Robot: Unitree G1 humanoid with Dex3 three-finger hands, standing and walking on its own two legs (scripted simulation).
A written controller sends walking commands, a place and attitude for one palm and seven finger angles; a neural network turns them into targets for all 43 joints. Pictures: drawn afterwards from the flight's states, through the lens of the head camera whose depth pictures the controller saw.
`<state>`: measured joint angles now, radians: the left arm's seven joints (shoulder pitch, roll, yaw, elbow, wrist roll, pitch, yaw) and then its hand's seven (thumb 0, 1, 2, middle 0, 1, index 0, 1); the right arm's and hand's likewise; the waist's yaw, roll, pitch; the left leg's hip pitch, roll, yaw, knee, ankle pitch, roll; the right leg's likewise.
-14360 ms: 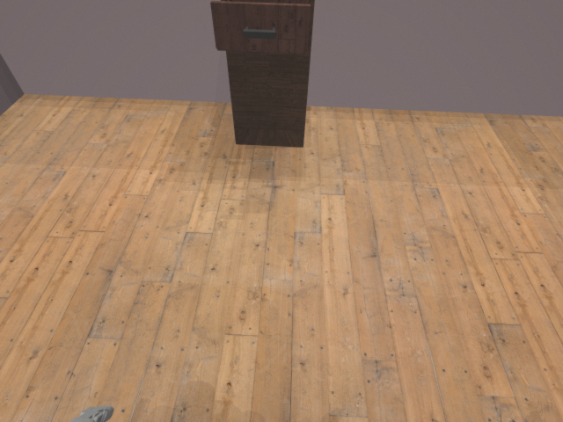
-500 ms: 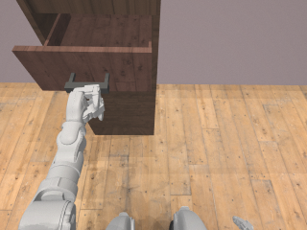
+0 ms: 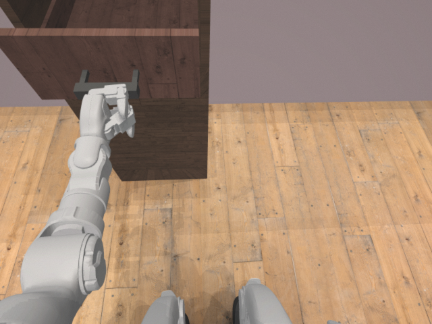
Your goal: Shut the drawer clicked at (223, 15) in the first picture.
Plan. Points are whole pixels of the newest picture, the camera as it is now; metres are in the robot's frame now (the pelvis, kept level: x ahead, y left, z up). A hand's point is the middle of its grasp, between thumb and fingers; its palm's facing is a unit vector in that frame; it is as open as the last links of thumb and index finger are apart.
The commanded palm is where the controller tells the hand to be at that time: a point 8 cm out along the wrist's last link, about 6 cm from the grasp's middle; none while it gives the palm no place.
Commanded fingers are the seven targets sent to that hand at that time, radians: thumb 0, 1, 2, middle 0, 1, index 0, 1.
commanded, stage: push the drawer shut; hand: left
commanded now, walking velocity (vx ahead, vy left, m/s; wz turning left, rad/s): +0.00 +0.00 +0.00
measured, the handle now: (109, 82) +0.56 +0.18 +0.06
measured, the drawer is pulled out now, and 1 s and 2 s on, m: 0.10 0.00 0.00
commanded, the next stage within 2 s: pull the fist back off the drawer in 1.06 s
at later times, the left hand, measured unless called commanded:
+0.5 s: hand (136, 90) +0.54 +0.13 +0.06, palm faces -0.01 -1.00 -0.04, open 3.3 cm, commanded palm +0.53 +0.17 +0.06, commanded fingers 0.00 0.90 0.90 -1.40 -1.60 -1.40 -1.60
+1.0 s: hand (137, 74) +0.58 +0.13 +0.06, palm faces -0.01 -1.00 -0.05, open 3.3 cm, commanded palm +0.59 +0.16 +0.06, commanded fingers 0.00 0.90 0.90 -1.40 -1.60 -1.40 -1.60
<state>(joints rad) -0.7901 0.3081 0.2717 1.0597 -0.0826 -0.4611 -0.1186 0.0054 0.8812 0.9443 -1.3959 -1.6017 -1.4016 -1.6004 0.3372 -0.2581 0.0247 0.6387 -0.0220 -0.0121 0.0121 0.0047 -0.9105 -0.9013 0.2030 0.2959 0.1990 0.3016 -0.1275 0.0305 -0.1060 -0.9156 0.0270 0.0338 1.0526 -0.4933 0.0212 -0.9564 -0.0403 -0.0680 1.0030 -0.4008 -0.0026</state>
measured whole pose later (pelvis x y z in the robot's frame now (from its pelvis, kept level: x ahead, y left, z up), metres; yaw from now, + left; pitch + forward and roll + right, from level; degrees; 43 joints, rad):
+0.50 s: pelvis +0.00 +0.00 -0.01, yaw +0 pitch +25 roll -2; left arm -1.02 0.43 0.34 1.22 -0.02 -0.43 -0.09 0.01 0.90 0.96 -1.40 -1.60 -1.40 -1.60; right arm 0.39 -0.27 0.04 0.64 -0.06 0.03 0.02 0.00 -0.91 -0.90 0.20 0.30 0.20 0.30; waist -0.20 0.04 -0.10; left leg -1.03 0.04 0.02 1.10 -0.50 0.02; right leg -1.06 -0.03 -0.08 1.02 -0.40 0.00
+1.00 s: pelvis +0.01 +0.00 -0.01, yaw -1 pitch +28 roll -4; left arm -1.16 0.52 0.38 1.31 0.04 -0.40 -0.09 0.03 0.87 0.98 -1.40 -1.60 -1.40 -1.60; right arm 0.43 -0.26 0.06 0.63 -0.08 0.07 0.04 0.00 -0.91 -0.90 0.20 0.30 0.20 0.30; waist -0.25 0.06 -0.10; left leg -1.09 0.05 0.00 1.12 -0.52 0.02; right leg -1.10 -0.02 -0.10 1.01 -0.40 0.00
